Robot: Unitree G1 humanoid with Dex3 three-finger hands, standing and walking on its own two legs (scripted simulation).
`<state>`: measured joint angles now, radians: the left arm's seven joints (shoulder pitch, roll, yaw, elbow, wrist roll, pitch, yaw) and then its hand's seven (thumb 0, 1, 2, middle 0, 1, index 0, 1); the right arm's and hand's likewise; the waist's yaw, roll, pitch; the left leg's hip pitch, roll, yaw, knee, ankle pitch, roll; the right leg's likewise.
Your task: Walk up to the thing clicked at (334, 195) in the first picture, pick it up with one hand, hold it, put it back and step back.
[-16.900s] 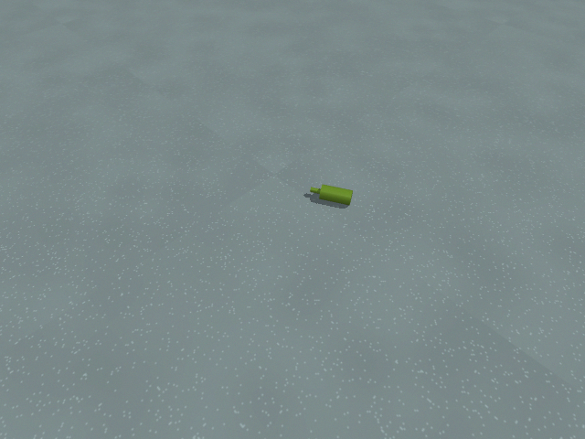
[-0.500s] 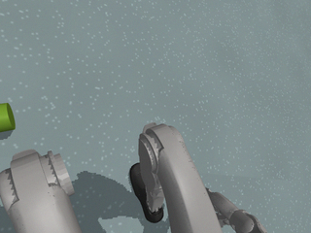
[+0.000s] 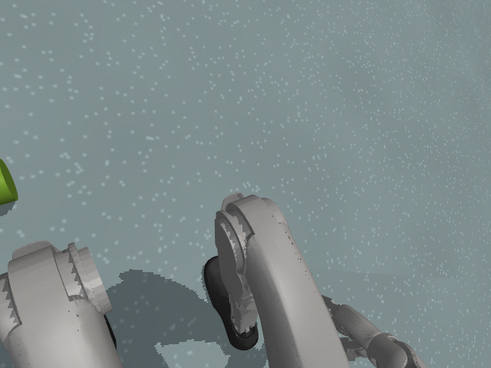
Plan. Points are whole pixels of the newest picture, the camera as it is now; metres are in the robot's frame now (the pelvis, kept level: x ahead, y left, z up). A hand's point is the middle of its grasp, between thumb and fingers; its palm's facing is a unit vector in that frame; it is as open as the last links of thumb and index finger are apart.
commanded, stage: settle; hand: left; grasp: from above
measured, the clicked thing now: out of the picture +0.40 +0.36 -0.26
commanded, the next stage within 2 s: lift in 0.78 s
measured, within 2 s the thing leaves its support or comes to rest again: leaves its support in 0.12 s
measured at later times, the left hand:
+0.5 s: hand out of the picture +0.39 +0.36 -0.15, palm faces -0.40 -0.12 -0.91, open 9.7 cm
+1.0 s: hand out of the picture +0.39 +0.36 -0.09, palm faces -0.42 -0.12 -0.90, open 9.7 cm
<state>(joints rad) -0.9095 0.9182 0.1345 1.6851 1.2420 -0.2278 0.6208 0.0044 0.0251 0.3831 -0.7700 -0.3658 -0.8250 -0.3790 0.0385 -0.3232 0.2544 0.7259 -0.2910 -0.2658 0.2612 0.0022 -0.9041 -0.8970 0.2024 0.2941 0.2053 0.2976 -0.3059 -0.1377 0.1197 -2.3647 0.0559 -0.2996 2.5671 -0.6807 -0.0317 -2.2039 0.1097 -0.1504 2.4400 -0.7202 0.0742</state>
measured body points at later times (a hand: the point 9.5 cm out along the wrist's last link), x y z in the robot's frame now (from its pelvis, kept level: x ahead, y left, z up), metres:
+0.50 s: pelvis +0.00 +0.00 +0.02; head +0.22 +0.10 +0.40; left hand +0.41 +0.37 -0.10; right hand +0.13 -0.25 -0.08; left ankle +0.07 +0.14 -0.26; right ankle +0.10 -0.12 -0.26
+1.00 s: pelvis -0.01 -0.01 +0.05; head +0.19 +0.09 +0.44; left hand +0.41 +0.36 -0.04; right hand +0.09 -0.27 -0.06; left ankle +0.07 +0.14 -0.26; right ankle +0.10 -0.12 -0.26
